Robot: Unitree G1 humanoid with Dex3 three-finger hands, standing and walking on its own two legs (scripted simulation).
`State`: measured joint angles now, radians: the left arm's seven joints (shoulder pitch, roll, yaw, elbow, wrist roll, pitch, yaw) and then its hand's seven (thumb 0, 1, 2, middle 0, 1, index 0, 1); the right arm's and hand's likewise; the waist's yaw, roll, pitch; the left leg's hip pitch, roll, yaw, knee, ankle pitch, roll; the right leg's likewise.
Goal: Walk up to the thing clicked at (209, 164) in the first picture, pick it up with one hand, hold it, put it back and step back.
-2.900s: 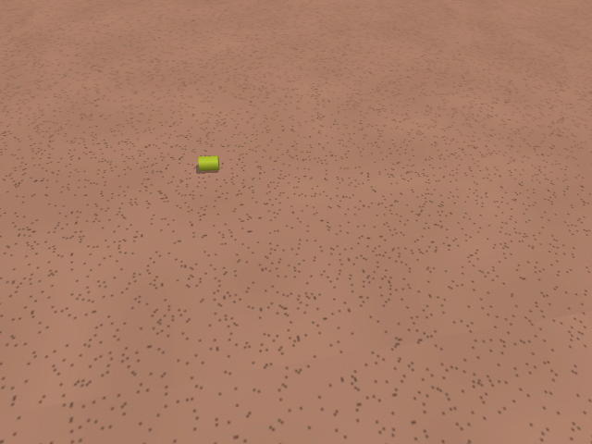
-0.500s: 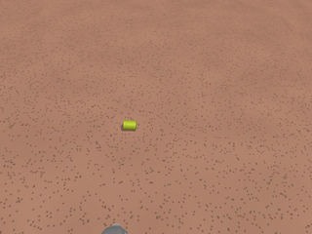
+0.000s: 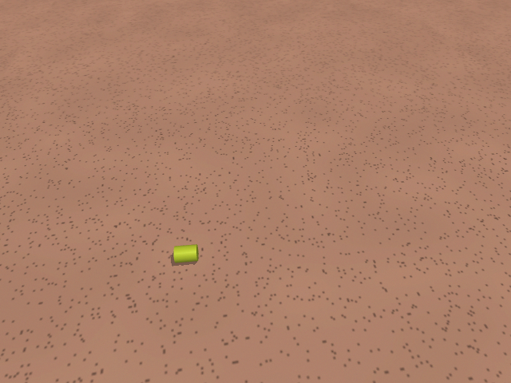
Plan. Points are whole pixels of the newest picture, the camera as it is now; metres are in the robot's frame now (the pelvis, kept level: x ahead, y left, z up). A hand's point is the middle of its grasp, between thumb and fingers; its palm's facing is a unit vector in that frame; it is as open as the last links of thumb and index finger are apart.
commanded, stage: walk up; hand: left
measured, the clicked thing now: (186, 253) +0.77 +0.25 -0.72
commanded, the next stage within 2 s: none
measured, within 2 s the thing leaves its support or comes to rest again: neither
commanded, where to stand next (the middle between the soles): +0.42 +0.01 m, yaw +3 degrees
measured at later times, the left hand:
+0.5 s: hand out of the picture +0.17 +0.28 -0.14, palm faces +0.06 -0.93 -0.36, open 7.4 cm
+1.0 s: hand (96, 295) +0.33 +0.29 -0.13, palm faces -0.01 -0.91 -0.42, open 7.4 cm
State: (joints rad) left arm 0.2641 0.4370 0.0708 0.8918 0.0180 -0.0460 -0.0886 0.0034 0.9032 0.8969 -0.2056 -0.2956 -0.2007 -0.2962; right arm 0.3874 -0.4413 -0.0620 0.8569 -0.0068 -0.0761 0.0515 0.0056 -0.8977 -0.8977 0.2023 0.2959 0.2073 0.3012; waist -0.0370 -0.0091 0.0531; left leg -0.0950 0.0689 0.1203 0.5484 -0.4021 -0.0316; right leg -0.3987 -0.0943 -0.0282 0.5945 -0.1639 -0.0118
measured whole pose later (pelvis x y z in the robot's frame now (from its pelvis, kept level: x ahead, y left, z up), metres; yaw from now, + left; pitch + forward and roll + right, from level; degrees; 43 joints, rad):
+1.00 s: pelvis +0.29 +0.00 +0.01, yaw +3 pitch -3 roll +2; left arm 0.30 0.42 0.05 0.90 0.01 -0.05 -0.03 0.00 0.90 0.90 -0.21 -0.30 -0.20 -0.30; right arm 0.34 -0.41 -0.05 0.84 -0.01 -0.04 0.04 0.00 -0.90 -0.90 0.20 0.30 0.21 0.30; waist -0.02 -0.01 0.09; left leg -0.17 0.00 0.09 0.55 -0.33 0.02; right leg -0.38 -0.07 -0.01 0.60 -0.16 0.00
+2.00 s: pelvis +0.36 +0.01 +0.02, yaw +4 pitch -3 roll +0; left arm 0.13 0.36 0.00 1.16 0.00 -0.02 -0.01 0.00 0.90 0.90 -0.21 -0.30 -0.20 -0.30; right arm 0.04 -0.35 0.00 1.12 0.00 -0.02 0.02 0.00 -0.90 -0.90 0.20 0.30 0.20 0.30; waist 0.03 0.03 0.06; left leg -0.15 0.02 0.02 0.36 -0.16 -0.01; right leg -0.14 -0.03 -0.05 0.35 -0.16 0.02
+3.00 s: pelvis +0.37 +0.01 +0.03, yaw +3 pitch -2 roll +0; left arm 0.10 0.34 0.01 1.16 0.01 -0.01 -0.01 0.00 0.90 0.90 -0.21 -0.30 -0.20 -0.30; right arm 0.09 -0.35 0.00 1.16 -0.01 -0.02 0.01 0.00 -0.90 -0.90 0.20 0.30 0.20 0.30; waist 0.00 0.00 0.04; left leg -0.11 0.02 0.03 0.31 -0.16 -0.01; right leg -0.12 -0.03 -0.04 0.32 -0.17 0.01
